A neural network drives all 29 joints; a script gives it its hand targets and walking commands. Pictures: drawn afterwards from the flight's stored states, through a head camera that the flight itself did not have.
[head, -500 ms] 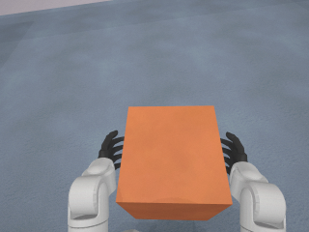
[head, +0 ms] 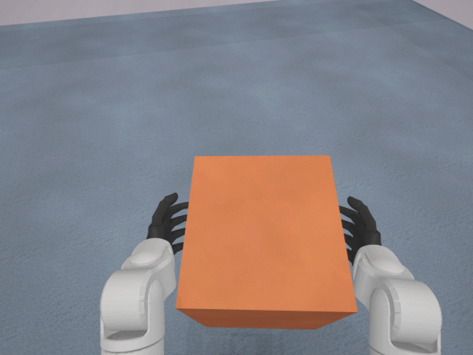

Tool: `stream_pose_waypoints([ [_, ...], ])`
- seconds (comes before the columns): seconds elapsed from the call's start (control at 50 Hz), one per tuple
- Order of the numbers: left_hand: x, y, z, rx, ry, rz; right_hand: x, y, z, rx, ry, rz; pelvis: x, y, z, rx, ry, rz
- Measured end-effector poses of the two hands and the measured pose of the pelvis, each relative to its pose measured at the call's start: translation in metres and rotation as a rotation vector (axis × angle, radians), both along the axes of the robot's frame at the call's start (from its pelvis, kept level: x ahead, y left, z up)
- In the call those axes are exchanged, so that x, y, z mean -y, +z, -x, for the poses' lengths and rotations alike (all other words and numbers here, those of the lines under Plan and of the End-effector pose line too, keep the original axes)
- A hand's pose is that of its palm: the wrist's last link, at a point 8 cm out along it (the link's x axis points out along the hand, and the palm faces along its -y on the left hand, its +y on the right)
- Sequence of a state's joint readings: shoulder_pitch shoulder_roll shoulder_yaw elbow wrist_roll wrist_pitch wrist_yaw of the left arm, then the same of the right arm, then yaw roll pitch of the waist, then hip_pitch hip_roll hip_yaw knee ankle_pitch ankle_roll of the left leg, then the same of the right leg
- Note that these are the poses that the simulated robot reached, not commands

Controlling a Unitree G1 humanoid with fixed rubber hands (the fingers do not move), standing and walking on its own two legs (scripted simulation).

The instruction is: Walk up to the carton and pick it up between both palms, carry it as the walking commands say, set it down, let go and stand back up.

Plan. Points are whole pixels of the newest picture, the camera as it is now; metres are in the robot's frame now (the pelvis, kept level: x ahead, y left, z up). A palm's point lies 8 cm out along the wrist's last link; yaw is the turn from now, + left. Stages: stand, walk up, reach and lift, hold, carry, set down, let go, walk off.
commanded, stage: carry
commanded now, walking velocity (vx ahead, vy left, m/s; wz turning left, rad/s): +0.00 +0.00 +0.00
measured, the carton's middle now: (260, 251) +0.29 +0.00 +0.04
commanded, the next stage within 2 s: hold in 1.44 s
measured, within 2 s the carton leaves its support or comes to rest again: neither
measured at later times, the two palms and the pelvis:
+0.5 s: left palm (155, 267) +0.22 +0.14 +0.12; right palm (380, 286) +0.21 -0.15 +0.11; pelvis -0.04 +0.01 +0.00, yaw -1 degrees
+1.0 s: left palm (150, 286) +0.19 +0.14 +0.12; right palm (389, 309) +0.18 -0.15 +0.12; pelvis -0.06 +0.01 +0.00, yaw -1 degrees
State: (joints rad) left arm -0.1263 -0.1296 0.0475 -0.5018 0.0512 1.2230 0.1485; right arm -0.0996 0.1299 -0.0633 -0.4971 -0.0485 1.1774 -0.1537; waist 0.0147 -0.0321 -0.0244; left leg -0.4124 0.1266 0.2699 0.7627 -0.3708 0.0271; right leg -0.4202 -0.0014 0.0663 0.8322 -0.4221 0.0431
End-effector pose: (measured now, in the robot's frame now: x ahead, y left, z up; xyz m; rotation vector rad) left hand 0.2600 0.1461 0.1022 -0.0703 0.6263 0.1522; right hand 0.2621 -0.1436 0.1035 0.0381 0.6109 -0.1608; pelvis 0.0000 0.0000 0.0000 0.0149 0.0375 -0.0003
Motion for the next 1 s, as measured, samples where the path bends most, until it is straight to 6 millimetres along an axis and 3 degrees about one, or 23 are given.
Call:
stream_pose_waypoints([
  [0.06,0.014,0.0,0.003,-0.023,-0.029,-0.038,0.014,-0.01,0.01,-0.022,-0.027,-0.038,0.004,-0.001,0.002,0.011,-0.009,-0.001],
  [0.14,0.021,0.005,0.005,-0.03,-0.053,-0.042,0.02,-0.006,0.02,-0.03,-0.051,-0.041,0.004,0.005,0.008,0.007,-0.013,-0.004],
  [0.36,0.0,0.01,0.025,0.01,-0.052,0.008,0.0,0.011,0.041,0.006,-0.051,0.009,-0.012,0.006,0.027,0.031,-0.017,0.02],
  [0.56,0.005,0.015,0.045,0.011,-0.043,-0.009,0.005,0.01,0.059,0.005,-0.042,-0.008,-0.006,0.004,0.041,0.054,-0.016,0.011],
  [1.0,0.005,0.02,0.068,0.025,-0.04,-0.009,0.004,0.012,0.083,0.014,-0.039,-0.009,-0.006,0.004,0.062,0.082,-0.016,0.011],
])
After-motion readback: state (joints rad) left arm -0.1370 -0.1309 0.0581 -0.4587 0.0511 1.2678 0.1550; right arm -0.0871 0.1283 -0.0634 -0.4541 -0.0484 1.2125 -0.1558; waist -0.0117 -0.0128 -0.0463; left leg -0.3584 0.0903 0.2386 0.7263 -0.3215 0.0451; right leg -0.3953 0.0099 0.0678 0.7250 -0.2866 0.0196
